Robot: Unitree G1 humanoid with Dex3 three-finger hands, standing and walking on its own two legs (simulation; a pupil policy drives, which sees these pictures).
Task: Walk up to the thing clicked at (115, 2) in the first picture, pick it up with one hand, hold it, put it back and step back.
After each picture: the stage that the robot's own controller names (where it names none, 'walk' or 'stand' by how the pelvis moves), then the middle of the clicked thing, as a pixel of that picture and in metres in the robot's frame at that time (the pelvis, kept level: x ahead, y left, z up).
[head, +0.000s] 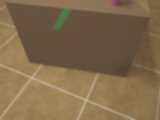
stand; out of the picture +1.07 -0.19 +0.04
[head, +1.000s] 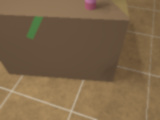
walk; out of the picture +0.96 +0.04 +0.06
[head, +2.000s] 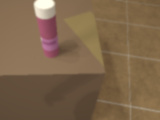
walk; (48, 31) +0.54 +0.19 +0.06
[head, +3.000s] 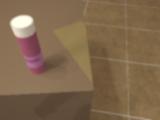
stand; (31, 48) +0.46 +0.23 +0.05
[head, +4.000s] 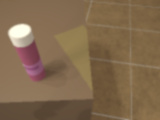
stand; (30, 56) +0.44 +0.23 +0.04
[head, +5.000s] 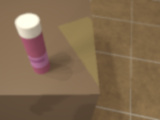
stand; (35, 48) +0.44 +0.21 +0.04
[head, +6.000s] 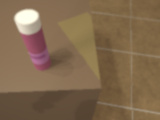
stand; (36, 44) +0.46 +0.20 +0.05
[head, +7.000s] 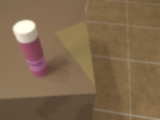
stand; (33, 52) +0.46 +0.22 +0.03
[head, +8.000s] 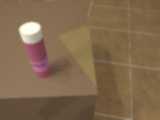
stand; (37, 53) +0.46 +0.21 +0.03
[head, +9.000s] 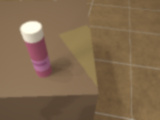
stand; (38, 52) +0.47 +0.21 +0.03
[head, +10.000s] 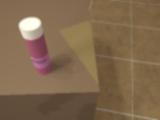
rise first; (38, 49) +0.47 +0.20 +0.04
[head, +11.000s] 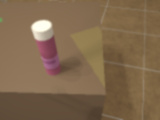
rise first; (48, 51) +0.48 +0.20 +0.04
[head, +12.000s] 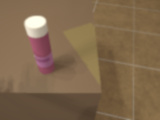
go down; (41, 48) +0.48 +0.18 +0.05
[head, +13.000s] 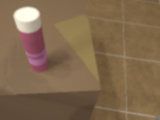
go down; (34, 44) +0.46 +0.18 +0.07
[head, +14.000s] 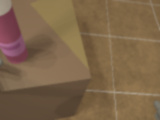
close in; (6, 31) +0.45 +0.20 +0.11
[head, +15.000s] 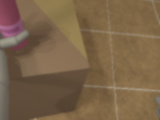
close; (6, 14) +0.50 +0.19 +0.12
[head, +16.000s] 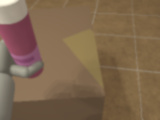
lift; (21, 41) +0.32 +0.17 +0.25
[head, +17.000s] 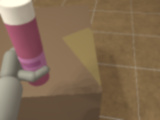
lift; (29, 47) +0.34 +0.16 +0.21
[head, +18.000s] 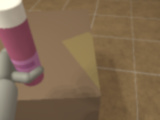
hold; (21, 48) +0.32 +0.18 +0.23
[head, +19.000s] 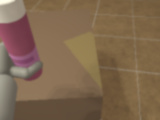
hold; (20, 43) +0.32 +0.18 +0.24
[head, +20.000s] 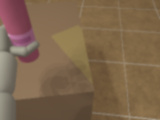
crouch; (18, 24) +0.42 +0.19 +0.23
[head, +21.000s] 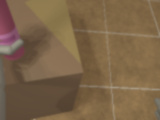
lower; (1, 23) +0.49 +0.20 +0.10
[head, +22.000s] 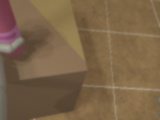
lower; (1, 20) +0.48 +0.20 +0.12
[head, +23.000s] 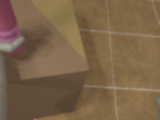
lower; (2, 19) +0.49 +0.20 +0.12
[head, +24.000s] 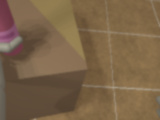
lower; out of the picture +0.49 +0.20 +0.12
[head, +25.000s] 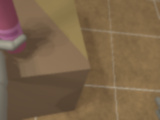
loosen; (4, 17) +0.49 +0.20 +0.12
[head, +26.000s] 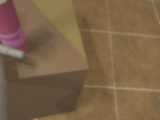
withdraw; (6, 22) +0.48 +0.19 +0.12
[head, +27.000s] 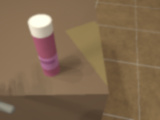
sink last; (46, 49) +0.45 +0.17 +0.08
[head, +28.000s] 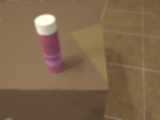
stand; (51, 47) +0.48 +0.18 +0.08
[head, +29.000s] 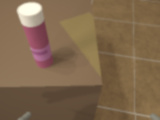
stand; (38, 40) +0.47 +0.19 +0.09
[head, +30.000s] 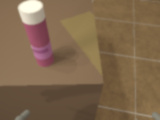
stand; (39, 38) +0.47 +0.19 +0.10
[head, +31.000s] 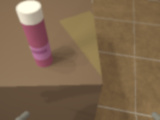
stand; (37, 38) +0.47 +0.19 +0.10
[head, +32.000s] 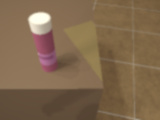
stand; (45, 46) +0.47 +0.18 +0.06
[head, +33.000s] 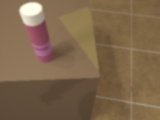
walk; (39, 36) +0.50 +0.19 +0.04
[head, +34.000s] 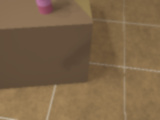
walk; out of the picture +0.74 +0.24 +0.07
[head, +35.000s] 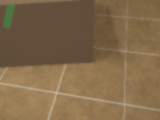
stand; out of the picture +1.09 +0.23 +0.06
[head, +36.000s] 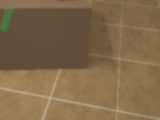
stand; out of the picture +1.08 +0.22 +0.04
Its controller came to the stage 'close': yes
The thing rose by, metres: 0.22
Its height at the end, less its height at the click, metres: +0.00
